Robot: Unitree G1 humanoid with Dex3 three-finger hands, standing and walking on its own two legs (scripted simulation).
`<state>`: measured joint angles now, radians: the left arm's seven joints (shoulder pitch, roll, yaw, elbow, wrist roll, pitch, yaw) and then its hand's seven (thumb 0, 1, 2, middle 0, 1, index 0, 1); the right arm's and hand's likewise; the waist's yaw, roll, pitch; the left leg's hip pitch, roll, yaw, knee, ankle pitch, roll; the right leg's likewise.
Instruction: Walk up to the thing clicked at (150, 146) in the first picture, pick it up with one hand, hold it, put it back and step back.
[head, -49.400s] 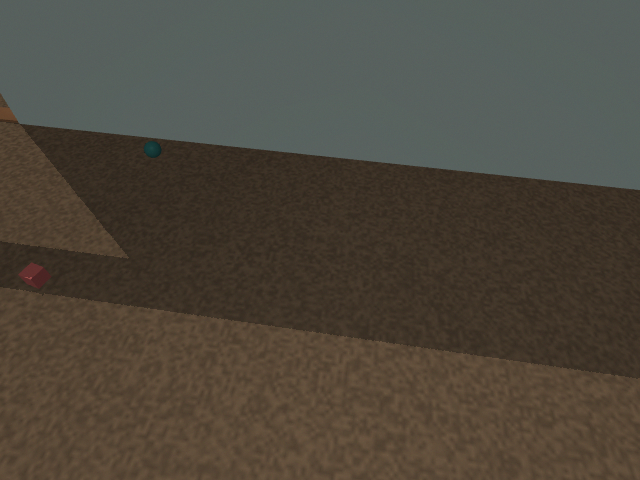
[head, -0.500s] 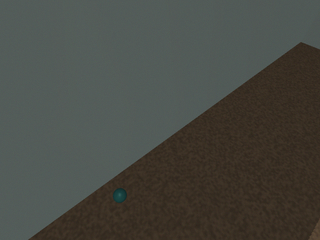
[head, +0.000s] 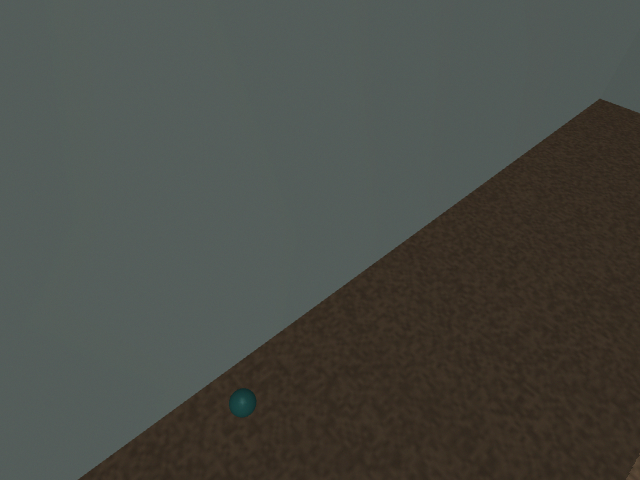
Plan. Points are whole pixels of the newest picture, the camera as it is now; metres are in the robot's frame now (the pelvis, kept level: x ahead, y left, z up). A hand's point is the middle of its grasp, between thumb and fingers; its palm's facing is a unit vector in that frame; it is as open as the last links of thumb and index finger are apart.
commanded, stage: stand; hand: left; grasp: from above
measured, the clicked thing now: (242, 402) +0.50 +0.22 -0.74
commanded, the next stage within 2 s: step back in 1.62 s
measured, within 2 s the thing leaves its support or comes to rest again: neither
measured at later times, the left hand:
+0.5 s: hand out of the picture +0.08 +0.24 -0.16, palm faces +0.02 -0.94 -0.33, open 7.4 cm
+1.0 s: hand out of the picture +0.08 +0.24 -0.15, palm faces +0.01 -0.94 -0.34, open 7.4 cm
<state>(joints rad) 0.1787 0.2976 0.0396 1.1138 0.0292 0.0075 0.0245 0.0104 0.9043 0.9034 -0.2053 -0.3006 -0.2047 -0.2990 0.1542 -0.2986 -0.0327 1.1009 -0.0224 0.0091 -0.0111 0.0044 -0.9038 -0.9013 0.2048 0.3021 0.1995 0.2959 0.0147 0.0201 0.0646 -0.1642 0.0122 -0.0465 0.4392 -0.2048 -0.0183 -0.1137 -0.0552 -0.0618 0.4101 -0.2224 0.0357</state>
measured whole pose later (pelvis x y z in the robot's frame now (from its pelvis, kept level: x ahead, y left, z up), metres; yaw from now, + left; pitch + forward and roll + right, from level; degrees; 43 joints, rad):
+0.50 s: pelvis +0.01 -0.01 +0.00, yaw +0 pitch -3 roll +0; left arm 0.11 0.31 0.04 1.15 0.02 0.00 0.01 0.01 0.90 0.90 -0.21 -0.30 -0.20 -0.30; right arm 0.13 -0.32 -0.01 1.14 -0.02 0.00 -0.01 0.00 -0.90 -0.90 0.20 0.30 0.20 0.30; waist 0.01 0.02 0.07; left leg -0.13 0.02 -0.04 0.38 -0.19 -0.03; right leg -0.09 -0.04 -0.06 0.35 -0.20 0.03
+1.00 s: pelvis +0.01 -0.01 +0.01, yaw +0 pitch -3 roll +0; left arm 0.11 0.32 0.03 1.15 0.01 0.00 0.01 0.01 0.90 0.90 -0.21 -0.30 -0.20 -0.30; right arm 0.11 -0.33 -0.01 1.15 -0.02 0.00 -0.01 0.00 -0.90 -0.90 0.20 0.30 0.20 0.30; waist 0.00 0.01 0.06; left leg -0.13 0.02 -0.04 0.35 -0.17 -0.03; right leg -0.09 -0.05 -0.06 0.33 -0.20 0.03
